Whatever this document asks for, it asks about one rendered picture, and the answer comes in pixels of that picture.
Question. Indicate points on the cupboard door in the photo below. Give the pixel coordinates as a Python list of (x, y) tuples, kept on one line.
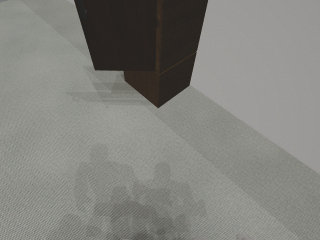
[(120, 34)]

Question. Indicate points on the handle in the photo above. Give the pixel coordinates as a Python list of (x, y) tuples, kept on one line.
[(82, 10)]

